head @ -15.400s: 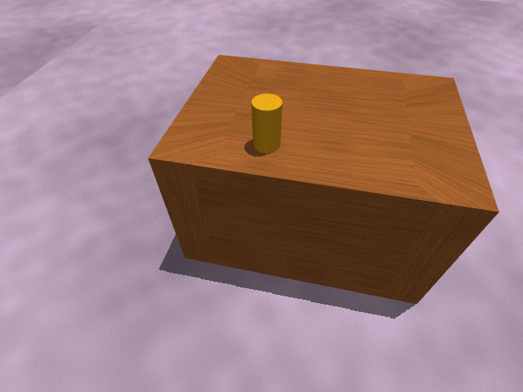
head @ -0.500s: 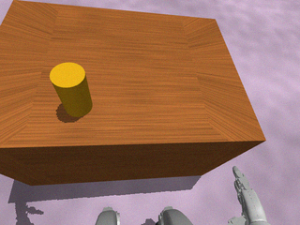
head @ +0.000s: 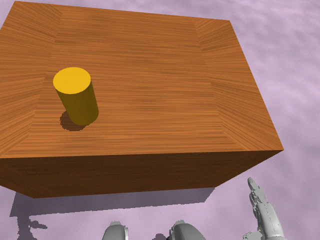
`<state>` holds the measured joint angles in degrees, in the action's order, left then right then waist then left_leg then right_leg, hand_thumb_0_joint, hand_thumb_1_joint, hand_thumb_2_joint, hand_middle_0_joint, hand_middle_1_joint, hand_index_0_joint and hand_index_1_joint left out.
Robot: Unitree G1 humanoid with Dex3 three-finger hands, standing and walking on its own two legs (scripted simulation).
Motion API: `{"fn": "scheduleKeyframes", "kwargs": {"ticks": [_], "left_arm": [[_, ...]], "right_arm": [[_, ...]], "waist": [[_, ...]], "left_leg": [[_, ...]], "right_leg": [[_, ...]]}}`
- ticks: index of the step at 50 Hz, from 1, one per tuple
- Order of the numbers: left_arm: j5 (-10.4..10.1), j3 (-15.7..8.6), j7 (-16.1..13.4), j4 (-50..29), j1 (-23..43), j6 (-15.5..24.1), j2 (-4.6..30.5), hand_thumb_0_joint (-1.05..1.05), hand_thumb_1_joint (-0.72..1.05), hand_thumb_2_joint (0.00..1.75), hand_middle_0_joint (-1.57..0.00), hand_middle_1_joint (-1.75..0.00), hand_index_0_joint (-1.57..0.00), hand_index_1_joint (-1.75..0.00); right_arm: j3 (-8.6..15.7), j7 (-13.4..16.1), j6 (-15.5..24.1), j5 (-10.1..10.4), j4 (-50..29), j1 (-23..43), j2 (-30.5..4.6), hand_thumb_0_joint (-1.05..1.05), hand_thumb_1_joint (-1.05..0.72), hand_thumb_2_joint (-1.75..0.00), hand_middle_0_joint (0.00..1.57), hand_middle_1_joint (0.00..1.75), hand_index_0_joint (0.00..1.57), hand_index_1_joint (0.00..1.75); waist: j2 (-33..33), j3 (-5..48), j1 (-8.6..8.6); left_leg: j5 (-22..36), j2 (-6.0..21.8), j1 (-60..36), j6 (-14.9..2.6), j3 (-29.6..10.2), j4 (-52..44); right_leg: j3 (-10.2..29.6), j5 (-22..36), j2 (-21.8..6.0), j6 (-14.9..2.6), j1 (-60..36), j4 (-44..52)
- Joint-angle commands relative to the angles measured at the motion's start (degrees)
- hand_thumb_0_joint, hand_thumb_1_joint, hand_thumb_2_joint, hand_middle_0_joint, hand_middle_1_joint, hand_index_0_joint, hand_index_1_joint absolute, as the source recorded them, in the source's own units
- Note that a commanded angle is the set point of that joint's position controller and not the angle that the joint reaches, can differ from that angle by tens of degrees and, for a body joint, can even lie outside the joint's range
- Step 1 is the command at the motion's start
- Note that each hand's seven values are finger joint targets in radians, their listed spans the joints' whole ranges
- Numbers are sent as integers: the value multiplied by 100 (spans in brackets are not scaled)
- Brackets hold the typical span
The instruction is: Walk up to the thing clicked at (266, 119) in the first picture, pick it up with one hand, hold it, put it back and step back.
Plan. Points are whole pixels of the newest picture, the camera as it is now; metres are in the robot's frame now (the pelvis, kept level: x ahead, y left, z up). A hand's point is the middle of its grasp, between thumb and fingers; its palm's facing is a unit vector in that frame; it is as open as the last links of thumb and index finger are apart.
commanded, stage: go down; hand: left
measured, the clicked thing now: (79, 98) +0.51 +0.20 -0.03
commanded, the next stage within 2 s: approach in 1.22 s
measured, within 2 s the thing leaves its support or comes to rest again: neither
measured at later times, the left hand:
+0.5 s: hand out of the picture +0.41 +0.40 +0.11, palm faces +0.26 -0.97 +0.02, open 17.7 cm
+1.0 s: hand out of the picture +0.41 +0.40 +0.12, palm faces +0.27 -0.96 +0.01, open 17.6 cm
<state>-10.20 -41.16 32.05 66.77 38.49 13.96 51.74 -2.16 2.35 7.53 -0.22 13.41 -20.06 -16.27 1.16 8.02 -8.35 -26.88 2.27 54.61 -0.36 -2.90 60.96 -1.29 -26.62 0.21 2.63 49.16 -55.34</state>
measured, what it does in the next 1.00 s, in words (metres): stands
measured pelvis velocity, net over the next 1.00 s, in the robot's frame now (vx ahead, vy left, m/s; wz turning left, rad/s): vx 0.00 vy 0.00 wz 0.01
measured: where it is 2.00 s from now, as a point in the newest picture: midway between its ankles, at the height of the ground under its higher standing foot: outside the picture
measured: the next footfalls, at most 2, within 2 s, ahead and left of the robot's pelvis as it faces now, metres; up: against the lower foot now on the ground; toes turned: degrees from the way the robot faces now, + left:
none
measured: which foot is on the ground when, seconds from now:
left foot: down 0.00-1.00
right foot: down 0.00-1.00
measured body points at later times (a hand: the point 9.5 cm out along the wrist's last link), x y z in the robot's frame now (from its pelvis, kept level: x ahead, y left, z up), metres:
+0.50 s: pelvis +0.00 +0.00 +0.00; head +0.10 +0.05 +0.44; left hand +0.39 +0.45 +0.12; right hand +0.16 -0.26 -0.02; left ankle +0.01 +0.11 -0.67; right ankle -0.01 -0.16 -0.67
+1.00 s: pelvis +0.00 +0.00 +0.00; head +0.10 +0.05 +0.44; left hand +0.39 +0.45 +0.12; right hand +0.16 -0.26 -0.02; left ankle +0.01 +0.11 -0.67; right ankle -0.01 -0.16 -0.67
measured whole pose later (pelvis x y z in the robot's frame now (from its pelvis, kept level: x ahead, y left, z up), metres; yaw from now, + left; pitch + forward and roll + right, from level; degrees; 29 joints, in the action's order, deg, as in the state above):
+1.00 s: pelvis +0.00 +0.00 +0.00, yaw +0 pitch +20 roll -4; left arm -9.3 -41.7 32.1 65.8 38.9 13.0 52.4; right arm -2.2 3.2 8.0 -0.4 15.2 -18.9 -15.9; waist 1.3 8.3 -8.2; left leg -26.5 2.3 53.6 0.0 -3.3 60.2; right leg -1.7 -26.5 0.3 2.3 48.2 -54.8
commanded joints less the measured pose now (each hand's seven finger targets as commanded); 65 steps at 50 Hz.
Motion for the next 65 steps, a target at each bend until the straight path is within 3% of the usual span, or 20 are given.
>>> {"fn": "scheduleKeyframes", "kwargs": {"ticks": [1,6,11,13,14,18,20,23,30,31,34,40,42,48,51,52,57,58,62,65], "left_arm": [[-26,-208,-87,-1721,2118,364,2578,0,-61,7,-6,-10,-6,-10],[73,-267,-320,-1974,1959,223,2579,0,-61,7,-6,-9,-6,-9],[-9,6,-182,-1159,1238,-22,1950,0,-61,5,-6,-9,-7,-8],[-79,-41,-87,-1005,1214,9,1966,0,-61,5,-6,-9,-7,-9],[-103,-47,-65,-1018,1298,52,1995,0,-61,4,-5,-9,-7,-9],[-112,-308,-6,-1140,1694,290,2496,0,-61,6,-4,-10,-6,-10],[-98,-372,-28,-1525,1934,368,2602,0,-61,7,-4,-10,-6,-10],[-101,-112,25,-1364,1898,324,2241,0,-61,5,-5,-9,-7,-9],[29,-135,-171,-1667,2154,176,2508,0,-61,6,-6,-9,-7,-9],[32,-107,-184,-1240,1759,112,2381,0,-61,5,-6,-9,-7,-8],[41,-200,-198,-1193,1469,59,2394,0,-61,5,-5,-9,-7,-8],[-119,-346,20,-1020,1456,235,2470,0,-61,5,-5,-9,-7,-9],[-120,-206,75,-1133,1680,269,2318,0,-61,7,-5,-10,-6,-10],[-43,-356,-36,-1707,2138,316,2727,0,-61,6,-5,-10,-6,-9],[-34,-62,-26,-1419,1876,199,2256,0,-61,5,-5,-9,-7,-8],[-52,-233,-53,-1784,2052,212,2559,0,-61,5,-5,-9,-7,-8],[0,-267,-94,-1537,1564,34,2535,0,-61,6,-6,-9,-7,-9],[-21,-300,-96,-1558,1550,16,2538,0,-61,5,-5,-9,-6,-9],[-124,-404,18,-1318,1280,26,2529,0,-61,5,-5,-9,-6,-8],[-155,-194,125,-967,1240,81,2215,0,-61,5,-5,-10,-6,-9]], "right_arm": [[625,122,275,15,-735,-222,-1103,0,50,-6,5,5,5,5],[594,105,237,26,-486,-88,-967,0,49,-6,5,5,5,5],[409,30,220,73,-359,69,-744,0,49,-6,5,5,5,5],[539,40,259,64,-530,152,-930,0,49,-6,5,5,5,5],[381,18,279,74,-666,292,-804,0,50,-6,5,5,5,5],[814,110,339,38,-780,102,-1246,0,50,-6,5,5,5,5],[794,129,352,37,-862,-47,-1202,0,51,-6,5,5,5,5],[664,138,350,38,-794,-228,-1083,0,50,-6,5,5,5,5],[470,123,299,44,-481,-22,-871,0,50,-6,5,5,5,5],[611,134,279,40,-386,-17,-997,0,50,-6,5,5,5,5],[419,83,261,58,-429,85,-821,0,50,-6,5,5,5,5],[604,137,340,54,-648,210,-1047,0,50,-6,5,5,5,5],[657,165,363,29,-670,136,-1097,0,51,-6,5,5,5,5],[636,204,352,27,-713,-155,-1066,0,50,-6,5,5,5,5],[432,170,335,26,-406,-267,-861,0,50,-6,5,5,5,5],[486,171,321,37,-251,-332,-900,0,50,-6,5,5,5,5],[303,142,315,56,-361,40,-701,0,49,-6,5,5,5,5],[462,156,321,75,-565,193,-864,0,49,-6,5,5,5,5],[362,173,338,81,-532,201,-833,0,50,-6,5,5,5,5],[599,195,372,73,-559,35,-1042,0,49,-6,5,5,5,5]], "waist": [[-1840,2845,199],[-2152,2371,336],[-1579,1861,303],[-1254,1907,216],[-1108,1902,215],[-1054,2230,60],[-1246,2564,69],[-1398,2478,51],[-2030,2263,269],[-1922,2057,293],[-1763,2012,416],[-1172,2275,179],[-1201,2363,69],[-1588,2560,103],[-1761,2237,173],[-1939,2361,224],[-1837,2213,418],[-1657,2236,398],[-1254,2129,369],[-1019,2054,143]], "left_leg": [[3047,-79,-3031,95,-50,-654],[2803,-37,-3129,175,-68,-887],[2698,1,-2581,85,-55,-889],[2620,11,-2416,50,-70,-870],[2474,-7,-2286,9,-50,-867],[2392,-33,-2418,-7,-49,-746],[2351,-84,-2621,-11,-1,-734],[2357,-111,-2756,29,7,-783],[2450,-32,-3022,155,-77,-945],[2375,-39,-2827,159,-71,-960],[2294,-37,-2592,130,-90,-991],[2582,-17,-2460,17,-89,-774],[2518,-36,-2567,4,-60,-756],[2170,-120,-2748,30,19,-781],[2319,-111,-2825,98,8,-858],[2586,-62,-3001,122,-53,-861],[2583,-93,-2652,76,-11,-866],[2557,-97,-2637,63,-3,-888],[2578,-91,-2339,-4,0,-829],[2639,-85,-2345,-23,-13,-747]], "right_leg": [[-123,1921,109,-376,-427,533],[-174,1489,140,-415,-282,620],[-212,1515,185,-402,-370,672],[-222,1591,199,-389,-504,671],[-195,1591,193,-377,-573,676],[-147,1649,177,-344,-525,599],[-94,1704,141,-340,-626,602],[-112,1697,129,-340,-555,661],[-197,1289,143,-404,-174,667],[-199,1269,143,-413,-209,679],[-207,1225,158,-428,-371,689],[-180,1660,178,-372,-575,620],[-144,1687,159,-354,-507,625],[-88,1531,111,-354,-527,660],[-138,1491,122,-371,-334,697],[-176,1497,136,-381,-210,654],[-147,1580,111,-393,-595,682],[-139,1618,120,-392,-703,699],[-131,1776,143,-354,-824,695],[-132,1906,151,-330,-713,644]]}}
